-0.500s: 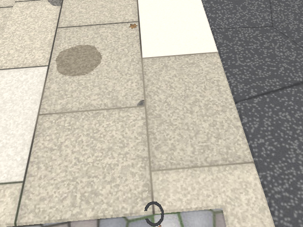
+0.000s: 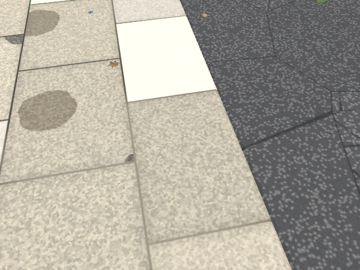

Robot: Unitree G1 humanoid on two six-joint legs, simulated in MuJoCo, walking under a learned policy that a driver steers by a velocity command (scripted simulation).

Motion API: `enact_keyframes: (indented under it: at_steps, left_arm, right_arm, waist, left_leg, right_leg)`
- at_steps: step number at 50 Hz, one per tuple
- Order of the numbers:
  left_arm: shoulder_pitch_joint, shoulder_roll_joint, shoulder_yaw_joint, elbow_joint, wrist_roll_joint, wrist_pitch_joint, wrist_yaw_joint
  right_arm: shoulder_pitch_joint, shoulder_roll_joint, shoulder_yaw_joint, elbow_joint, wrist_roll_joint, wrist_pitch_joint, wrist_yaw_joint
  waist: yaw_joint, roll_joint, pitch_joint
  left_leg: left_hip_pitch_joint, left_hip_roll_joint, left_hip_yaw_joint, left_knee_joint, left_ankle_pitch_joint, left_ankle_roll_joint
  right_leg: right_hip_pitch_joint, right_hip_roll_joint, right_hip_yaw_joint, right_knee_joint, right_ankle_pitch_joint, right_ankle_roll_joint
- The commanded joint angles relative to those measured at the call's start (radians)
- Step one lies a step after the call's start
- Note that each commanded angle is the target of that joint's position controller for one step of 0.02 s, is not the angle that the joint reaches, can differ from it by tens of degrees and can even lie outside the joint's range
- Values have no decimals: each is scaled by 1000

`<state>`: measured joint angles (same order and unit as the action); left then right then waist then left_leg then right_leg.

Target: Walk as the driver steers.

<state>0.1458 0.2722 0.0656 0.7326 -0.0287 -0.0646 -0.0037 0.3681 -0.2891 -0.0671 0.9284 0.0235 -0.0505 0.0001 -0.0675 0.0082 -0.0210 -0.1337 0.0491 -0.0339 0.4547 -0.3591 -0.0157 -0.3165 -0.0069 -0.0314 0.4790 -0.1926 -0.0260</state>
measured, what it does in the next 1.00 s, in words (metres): walks ahead: left foot, then right foot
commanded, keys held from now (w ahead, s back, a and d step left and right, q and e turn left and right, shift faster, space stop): w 0.14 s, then no key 0.86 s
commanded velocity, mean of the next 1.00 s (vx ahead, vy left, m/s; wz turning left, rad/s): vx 0.16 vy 0.00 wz -0.01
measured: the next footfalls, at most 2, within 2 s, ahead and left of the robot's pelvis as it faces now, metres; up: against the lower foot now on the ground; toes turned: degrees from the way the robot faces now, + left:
left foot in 0.42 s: +0.35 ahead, +0.11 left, +0.00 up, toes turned +1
right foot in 0.74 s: +0.29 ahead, -0.14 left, +0.00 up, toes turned -1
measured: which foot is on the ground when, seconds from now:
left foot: down 0.00-0.00, up 0.02-0.40, down 0.42-1.00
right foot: down 0.00-0.44, up 0.46-0.72, down 0.74-1.00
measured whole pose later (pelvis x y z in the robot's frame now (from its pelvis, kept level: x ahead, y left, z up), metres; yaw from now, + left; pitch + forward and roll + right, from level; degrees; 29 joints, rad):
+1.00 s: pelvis +0.27 -0.01 +0.00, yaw +0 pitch -1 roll +0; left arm 0.25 0.21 0.03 0.94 0.01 -0.03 0.04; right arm 0.15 -0.23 -0.03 0.96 -0.01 -0.01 -0.01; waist 0.00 0.00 0.03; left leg -0.29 0.00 0.03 0.51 -0.21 0.01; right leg -0.21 -0.03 0.00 0.54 -0.32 0.02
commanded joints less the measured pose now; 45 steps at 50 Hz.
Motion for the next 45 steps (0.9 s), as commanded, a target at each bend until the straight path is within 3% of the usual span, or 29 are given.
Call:
enact_keyframes:
  at_steps: [1,2,3,6,10,13,15,17,19,20,21,22,23,24,25,26,28,30,33,35,36,37,38,39,40,42,45]
  left_arm:
    - [343,297,84,19,19,-8,8]
    - [319,218,61,17,24,-21,-2]
    - [261,157,40,7,23,-29,-7]
    - [157,105,19,-11,28,-31,-14]
    - [158,119,23,7,29,-26,1]
    - [187,140,25,31,28,-13,17]
    - [220,151,27,53,23,-9,20]
    - [203,153,27,64,15,-5,23]
    - [172,161,31,69,12,1,26]
    - [162,154,28,70,12,5,28]
    - [203,131,19,69,27,6,28]
    - [338,59,-6,73,51,0,22]
    - [415,25,-19,113,35,6,15]
    - [365,123,5,113,9,18,13]
    - [272,135,11,92,-3,35,20]
    - [218,123,12,84,8,55,31]
    - [220,97,11,87,26,91,50]
    - [243,62,3,104,33,94,59]
    - [227,60,0,119,35,87,54]
    - [226,54,0,132,48,85,46]
    - [209,59,0,124,60,85,45]
    - [181,92,1,104,63,83,48]
    - [140,152,16,112,49,82,52]
    - [115,108,7,113,48,71,49]
    - [99,78,-2,119,53,59,47]
    - [84,66,-5,126,48,39,43]
    - [131,71,-4,153,36,27,43]
  right_arm:
    - [-114,-10,16,-146,-8,-48,2]
    - [-144,-114,-9,-148,12,-62,0]
    - [-152,-140,-17,-150,23,-67,8]
    - [-166,-106,-16,-137,-7,-62,17]
    - [-203,-51,-1,-156,-25,-41,21]
    - [-304,-9,19,-191,-26,-42,29]
    - [-340,-24,17,-207,-21,-40,36]
    - [-342,-53,10,-215,-23,-40,43]
    - [-278,-93,-5,-198,-33,-42,42]
    - [-196,-114,-17,-169,-41,-45,38]
    - [-132,-170,-31,-156,-50,-49,29]
    - [-78,-214,-32,-158,-74,-40,20]
    - [-69,-128,-7,-147,-55,-26,22]
    - [-118,-102,1,-155,-28,-14,30]
    - [-197,-89,5,-166,-23,-7,29]
    - [-258,-66,15,-170,-29,-3,28]
    - [-341,-72,12,-172,-50,4,23]
    - [-354,-70,9,-162,-58,6,16]
    - [-346,-74,8,-142,-45,13,3]
    - [-344,-60,14,-130,-33,23,-2]
    - [-322,-34,24,-115,-33,25,-2]
    - [-302,-26,27,-105,-38,27,0]
    - [-264,-30,20,-105,-35,29,-2]
    - [-283,-42,20,-98,-41,30,-6]
    - [-276,-41,18,-93,-39,30,-10]
    - [-249,-44,16,-69,-40,34,-16]
    - [-249,-31,18,-46,-36,30,-13]
  waist:
    - [178,-323,-118]
    - [176,-221,-54]
    - [145,-187,22]
    - [90,-112,78]
    - [67,-80,70]
    - [97,-97,55]
    - [107,-103,39]
    - [89,-112,29]
    - [43,-113,-8]
    - [3,-95,-52]
    - [-7,-19,-130]
    - [37,156,-285]
    - [47,255,-422]
    - [35,155,-351]
    - [45,100,-214]
    - [59,61,-121]
    - [106,109,-51]
    - [115,136,-58]
    - [111,114,-88]
    - [125,95,-65]
    - [122,75,-33]
    - [102,28,19]
    - [38,-101,63]
    - [50,-127,83]
    - [40,-145,82]
    - [38,-131,72]
    - [59,-60,34]
  left_leg:
    - [-630,-56,58,526,-167,46]
    - [-721,-3,-31,697,-192,59]
    - [-764,40,-43,734,-91,82]
    - [-684,100,-31,644,101,74]
    - [-595,65,26,460,227,11]
    - [-429,6,71,214,398,2]
    - [-370,-20,63,140,467,13]
    - [-351,-21,31,91,446,42]
    - [-272,-39,29,49,416,74]
    - [-158,-59,50,-1,472,95]
    - [19,16,-3,13,809,128]
    - [359,254,-249,99,1140,276]
    - [414,368,-447,40,1124,394]
    - [290,322,-417,-25,835,366]
    - [168,280,-346,-72,610,318]
    - [29,241,-289,-122,458,283]
    - [-196,174,-204,-203,250,236]
    - [-255,143,-143,-222,228,236]
    - [-256,138,-127,-220,81,223]
    - [-308,110,-108,-212,-111,171]
    - [-331,85,-100,-203,-199,123]
    - [-331,50,-77,-154,-216,77]
    - [-246,-17,-2,-120,-128,44]
    - [-139,-26,15,-64,-30,30]
    - [-91,-25,18,-36,34,36]
    - [-78,-18,16,-20,96,54]
    - [-97,-13,14,-15,182,65]
  right_leg:
    - [582,-389,659,-245,-333,-236]
    - [515,-402,726,-277,-429,-273]
    - [465,-356,615,-282,-411,-242]
    - [318,-246,369,-328,-84,-188]
    - [240,-187,158,-312,464,-180]
    - [164,-136,53,-285,560,-146]
    - [186,-157,64,-264,540,-139]
    - [240,-187,87,-216,536,-124]
    - [288,-192,102,-122,583,-99]
    - [290,-154,87,-17,626,-76]
    - [226,-88,51,145,503,-31]
    - [-34,1,36,459,20,29]
    - [-110,55,122,656,-512,67]
    - [-141,15,170,720,-512,73]
    - [-202,-19,132,724,-467,75]
    - [-202,-47,114,667,-420,79]
    - [-66,-72,97,514,-324,86]
    - [29,-62,69,390,-281,84]
    - [126,-53,48,213,-113,66]
    - [212,-33,20,96,-13,44]
    - [220,-52,46,39,0,26]
    - [171,-114,122,-52,-48,-2]
    - [5,-117,139,-81,-272,-33]
    - [-97,-99,135,-132,-383,-27]
    - [-123,-96,131,-152,-376,-5]
    - [-88,-82,113,-131,-257,25]
    - [12,-71,94,-72,-85,23]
